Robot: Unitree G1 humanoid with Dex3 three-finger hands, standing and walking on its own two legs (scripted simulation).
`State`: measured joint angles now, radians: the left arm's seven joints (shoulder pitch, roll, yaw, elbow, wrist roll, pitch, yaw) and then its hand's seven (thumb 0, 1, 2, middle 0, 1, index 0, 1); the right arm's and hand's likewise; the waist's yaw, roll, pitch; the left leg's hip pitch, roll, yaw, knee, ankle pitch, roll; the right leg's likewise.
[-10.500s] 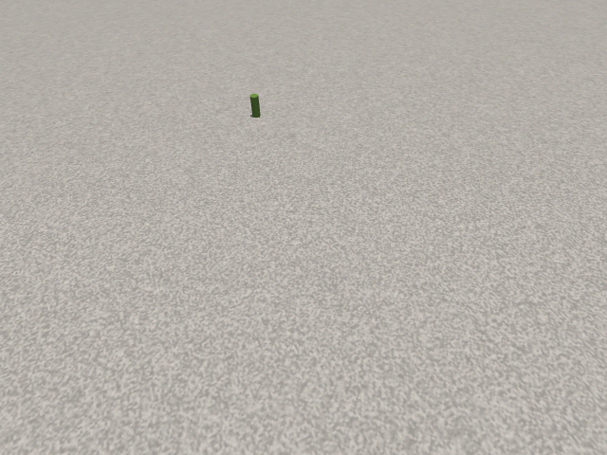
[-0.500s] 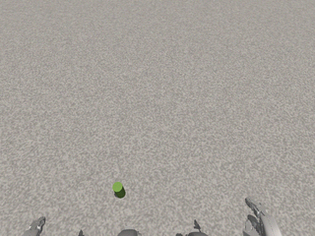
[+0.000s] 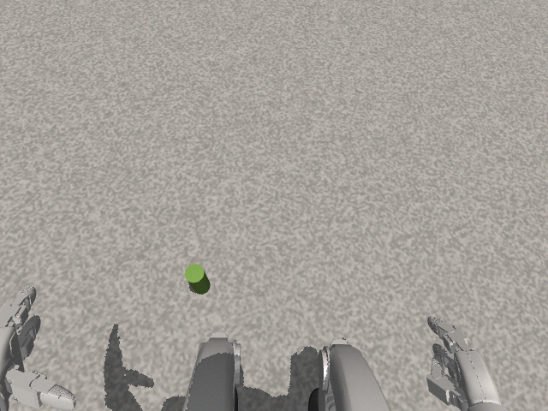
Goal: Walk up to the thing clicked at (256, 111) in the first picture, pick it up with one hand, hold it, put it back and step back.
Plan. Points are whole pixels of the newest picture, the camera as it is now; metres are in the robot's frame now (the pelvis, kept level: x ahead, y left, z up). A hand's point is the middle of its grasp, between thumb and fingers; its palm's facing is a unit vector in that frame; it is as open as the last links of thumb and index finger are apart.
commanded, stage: go down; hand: left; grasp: from the side
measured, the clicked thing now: (198, 279) +0.44 +0.22 -0.53
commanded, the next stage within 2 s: approach in 1.78 s
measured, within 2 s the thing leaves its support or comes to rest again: neither
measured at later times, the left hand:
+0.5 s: hand (62, 303) +0.30 +0.38 -0.16, palm faces +0.19 -0.96 -0.18, open 17.2 cm
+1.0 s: hand (62, 290) +0.33 +0.40 -0.19, palm faces +0.19 -0.97 -0.13, open 17.4 cm
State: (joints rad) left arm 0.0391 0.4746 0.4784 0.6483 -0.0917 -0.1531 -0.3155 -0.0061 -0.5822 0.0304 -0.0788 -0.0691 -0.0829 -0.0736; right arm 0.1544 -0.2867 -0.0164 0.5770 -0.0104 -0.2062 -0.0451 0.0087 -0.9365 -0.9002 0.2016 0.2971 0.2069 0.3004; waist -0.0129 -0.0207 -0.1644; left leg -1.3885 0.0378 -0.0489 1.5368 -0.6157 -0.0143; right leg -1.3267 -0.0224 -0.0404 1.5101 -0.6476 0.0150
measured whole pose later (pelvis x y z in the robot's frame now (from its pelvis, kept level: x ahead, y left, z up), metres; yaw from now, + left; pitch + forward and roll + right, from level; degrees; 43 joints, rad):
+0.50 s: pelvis -0.04 +0.00 -0.13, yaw -3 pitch +33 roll -5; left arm -0.37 0.71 0.73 0.96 -0.16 -0.39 -0.57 -0.01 -0.49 0.08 -0.05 -0.11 -0.06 -0.11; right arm 0.11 -0.33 0.04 0.68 -0.03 -0.18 -0.04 0.01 -0.90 -0.89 0.20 0.30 0.21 0.30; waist -0.03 -0.03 -0.14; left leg -1.89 0.05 -0.10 1.97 -0.66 -0.03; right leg -1.81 0.00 -0.06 1.93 -0.69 0.00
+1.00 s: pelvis -0.05 +0.00 -0.19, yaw -5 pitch +32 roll -6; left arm -0.51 0.85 0.83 1.04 -0.18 -0.39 -0.68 -0.01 -0.52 0.07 -0.05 -0.08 -0.05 -0.08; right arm 0.07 -0.35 0.08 0.68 -0.05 -0.18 -0.03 0.01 -0.92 -0.90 0.20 0.30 0.21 0.30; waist -0.05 -0.05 -0.10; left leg -2.07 0.04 -0.13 2.18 -0.67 -0.03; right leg -1.99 0.01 -0.08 2.12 -0.70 0.01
